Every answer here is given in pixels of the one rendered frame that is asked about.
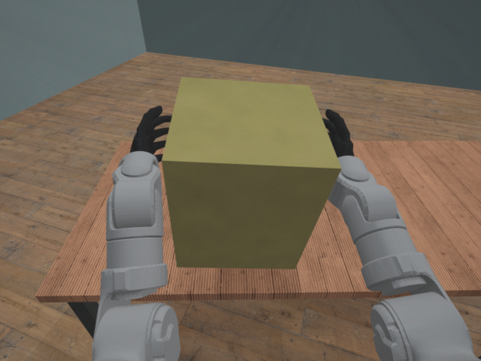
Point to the robot left forearm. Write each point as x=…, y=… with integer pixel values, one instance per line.
x=134, y=231

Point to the left robot hand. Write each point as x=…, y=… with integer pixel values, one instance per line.
x=146, y=135

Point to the robot right forearm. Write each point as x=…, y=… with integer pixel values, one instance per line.
x=391, y=263

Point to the table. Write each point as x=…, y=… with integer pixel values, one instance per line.
x=437, y=189

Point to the robot left upper arm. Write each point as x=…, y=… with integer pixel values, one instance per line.
x=142, y=332

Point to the right robot hand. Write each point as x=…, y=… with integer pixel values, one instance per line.
x=338, y=133

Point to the carton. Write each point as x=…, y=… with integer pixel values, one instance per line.
x=248, y=168

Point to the robot right upper arm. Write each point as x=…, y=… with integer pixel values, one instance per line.
x=421, y=327

